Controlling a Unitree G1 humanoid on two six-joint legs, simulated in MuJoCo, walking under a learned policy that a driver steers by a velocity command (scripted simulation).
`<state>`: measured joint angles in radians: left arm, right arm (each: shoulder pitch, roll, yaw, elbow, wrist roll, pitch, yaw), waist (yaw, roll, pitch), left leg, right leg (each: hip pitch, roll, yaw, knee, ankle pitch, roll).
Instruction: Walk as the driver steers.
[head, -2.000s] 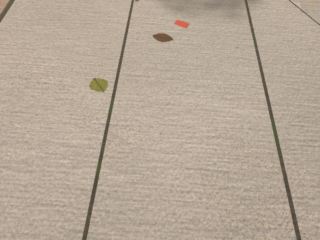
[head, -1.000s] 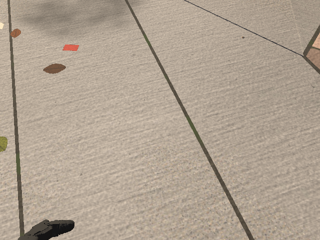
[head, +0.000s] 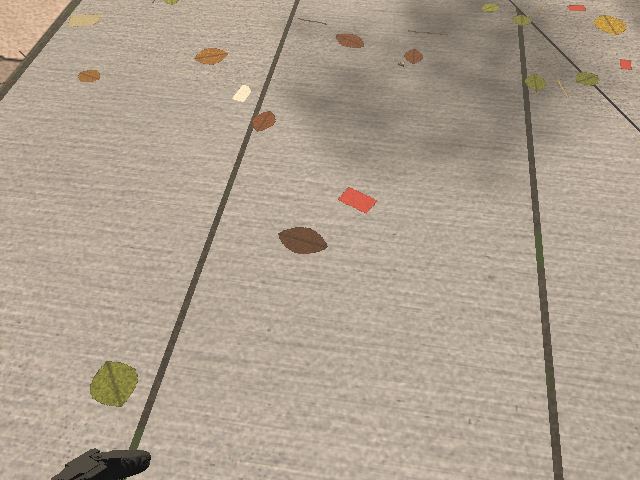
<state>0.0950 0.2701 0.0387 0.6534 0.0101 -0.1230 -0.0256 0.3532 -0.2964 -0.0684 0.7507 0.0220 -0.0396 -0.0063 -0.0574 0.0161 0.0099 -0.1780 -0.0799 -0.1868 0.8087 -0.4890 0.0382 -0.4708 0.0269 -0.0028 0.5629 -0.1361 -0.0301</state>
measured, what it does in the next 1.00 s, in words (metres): walks ahead: left foot, then right foot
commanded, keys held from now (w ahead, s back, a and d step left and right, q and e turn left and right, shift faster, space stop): w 0.46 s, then no key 0.54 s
